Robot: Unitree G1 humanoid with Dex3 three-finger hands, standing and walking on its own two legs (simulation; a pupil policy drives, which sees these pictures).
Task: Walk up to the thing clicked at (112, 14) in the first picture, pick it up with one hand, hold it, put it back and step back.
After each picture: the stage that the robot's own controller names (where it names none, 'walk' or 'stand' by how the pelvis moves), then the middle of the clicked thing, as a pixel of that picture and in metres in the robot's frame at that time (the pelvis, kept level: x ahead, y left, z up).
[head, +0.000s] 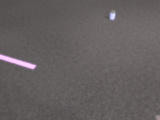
stand; (112, 14) +2.09 -0.45 -0.72
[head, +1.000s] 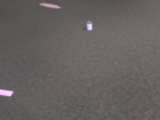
walk; (89, 25) +2.00 +0.02 -0.69
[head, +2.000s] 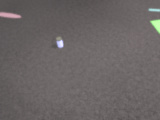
walk; (59, 42) +1.41 +0.36 -0.72
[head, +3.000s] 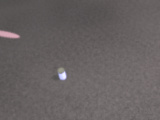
walk; (61, 73) +0.97 +0.29 -0.72
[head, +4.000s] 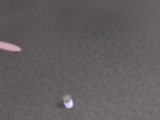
walk; (67, 101) +0.64 +0.22 -0.71
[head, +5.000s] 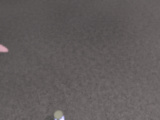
stand; (59, 117) +0.47 +0.20 -0.70
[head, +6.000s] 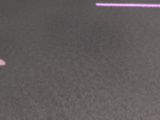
stand; out of the picture +0.42 +0.19 -0.72
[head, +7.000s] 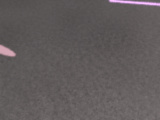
stand; out of the picture +0.41 +0.15 -0.71
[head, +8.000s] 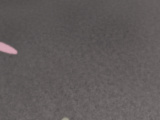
stand; out of the picture +0.42 +0.14 -0.72
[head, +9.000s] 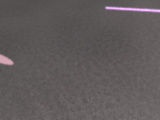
stand; out of the picture +0.40 +0.15 -0.72
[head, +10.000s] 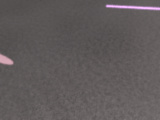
stand; out of the picture +0.38 +0.16 -0.73
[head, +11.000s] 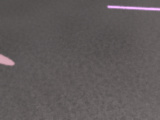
stand; out of the picture +0.37 +0.15 -0.73
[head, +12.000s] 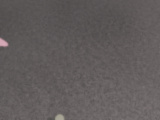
go down; out of the picture +0.39 +0.15 -0.71
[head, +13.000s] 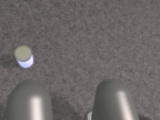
go down; (24, 57) +0.46 +0.23 -0.29
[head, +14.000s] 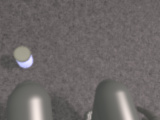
close in; (23, 57) +0.46 +0.23 -0.29
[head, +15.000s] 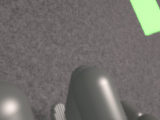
close in; out of the picture +0.43 +0.27 -0.22
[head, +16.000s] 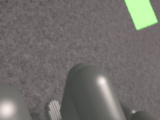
close; out of the picture +0.43 +0.28 -0.22
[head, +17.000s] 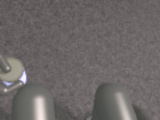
lift; (13, 74) +0.34 +0.24 -0.08
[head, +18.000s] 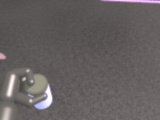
hold; (39, 92) +0.32 +0.15 +0.04
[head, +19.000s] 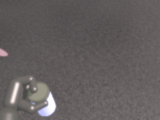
hold; (42, 100) +0.31 +0.15 -0.01
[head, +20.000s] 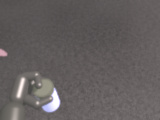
hold; (47, 96) +0.32 +0.14 -0.01
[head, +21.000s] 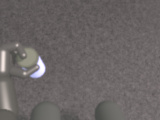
crouch; (32, 63) +0.42 +0.17 -0.09
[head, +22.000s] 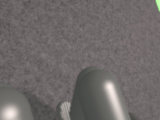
lower; out of the picture +0.42 +0.28 -0.22
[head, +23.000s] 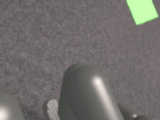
lower; out of the picture +0.42 +0.30 -0.23
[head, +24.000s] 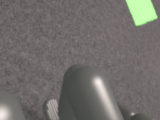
lower; out of the picture +0.42 +0.30 -0.23
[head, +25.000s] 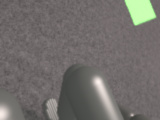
lower; out of the picture +0.42 +0.30 -0.23
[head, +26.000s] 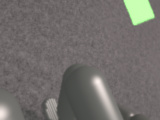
lower; out of the picture +0.42 +0.30 -0.23
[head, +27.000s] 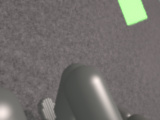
withdraw; out of the picture +0.42 +0.28 -0.24
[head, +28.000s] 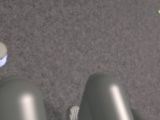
stand; out of the picture +0.43 +0.26 -0.26
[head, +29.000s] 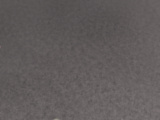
stand; out of the picture +0.39 +0.15 -0.63
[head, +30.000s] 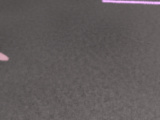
stand; out of the picture +0.39 +0.16 -0.67
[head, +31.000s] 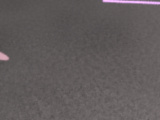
stand; out of the picture +0.38 +0.16 -0.67
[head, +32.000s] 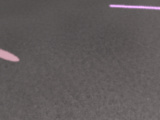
stand; out of the picture +0.41 +0.15 -0.72
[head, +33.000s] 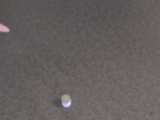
walk; (66, 100) +0.49 +0.10 -0.70
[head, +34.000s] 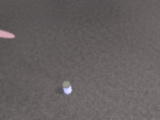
walk; (67, 87) +0.70 +0.19 -0.70
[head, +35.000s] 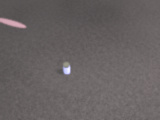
stand; (66, 68) +1.03 +0.18 -0.70
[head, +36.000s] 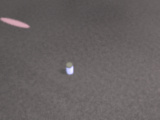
stand; (69, 68) +1.03 +0.14 -0.72
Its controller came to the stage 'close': yes
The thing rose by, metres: 0.71
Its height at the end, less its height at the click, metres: +0.00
